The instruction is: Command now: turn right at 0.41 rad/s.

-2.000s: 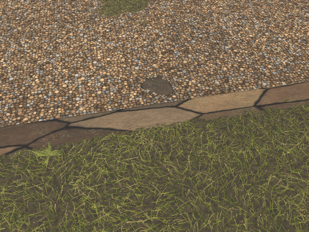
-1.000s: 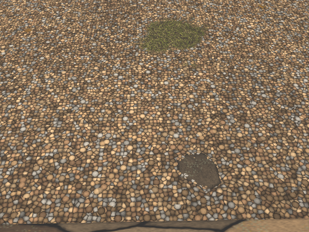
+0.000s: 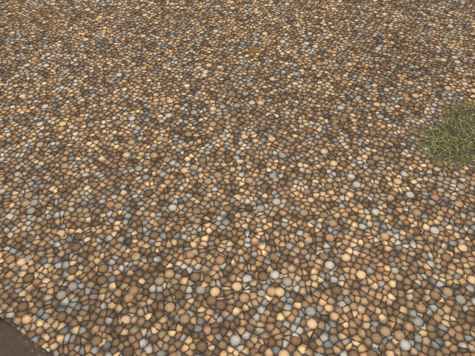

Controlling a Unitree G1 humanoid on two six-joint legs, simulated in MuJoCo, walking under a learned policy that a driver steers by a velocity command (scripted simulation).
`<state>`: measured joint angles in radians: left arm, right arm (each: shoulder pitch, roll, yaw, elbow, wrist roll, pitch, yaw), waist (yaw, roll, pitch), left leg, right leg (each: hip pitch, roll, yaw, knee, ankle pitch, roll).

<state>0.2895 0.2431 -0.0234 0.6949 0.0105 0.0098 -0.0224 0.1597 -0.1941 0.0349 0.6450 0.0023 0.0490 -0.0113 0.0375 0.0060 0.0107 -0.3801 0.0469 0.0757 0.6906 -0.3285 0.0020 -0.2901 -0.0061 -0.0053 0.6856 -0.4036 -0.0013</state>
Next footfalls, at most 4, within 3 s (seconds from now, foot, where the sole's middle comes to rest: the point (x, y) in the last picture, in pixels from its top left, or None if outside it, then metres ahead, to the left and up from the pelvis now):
0.26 left None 0.04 0.14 -0.76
0.90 right None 0.02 -0.17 -0.76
1.36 left None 0.37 -0.34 -0.94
1.68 right None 0.63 -0.68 -0.94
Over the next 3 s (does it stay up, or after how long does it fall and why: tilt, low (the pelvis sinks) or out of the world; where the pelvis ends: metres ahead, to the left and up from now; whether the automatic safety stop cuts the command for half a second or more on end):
stays up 1.34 -0.32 -0.17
